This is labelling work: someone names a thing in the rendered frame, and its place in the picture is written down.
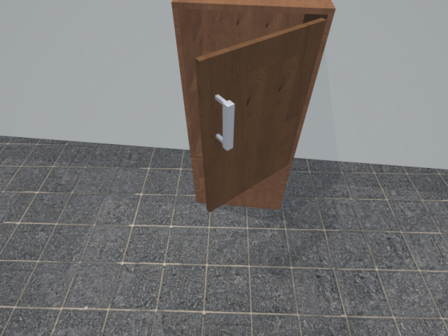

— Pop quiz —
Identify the handle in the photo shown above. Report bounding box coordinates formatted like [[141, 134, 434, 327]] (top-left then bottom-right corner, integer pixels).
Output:
[[215, 94, 235, 151]]

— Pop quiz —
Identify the cupboard door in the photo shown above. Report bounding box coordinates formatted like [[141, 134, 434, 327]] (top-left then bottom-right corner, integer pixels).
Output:
[[195, 18, 326, 213]]

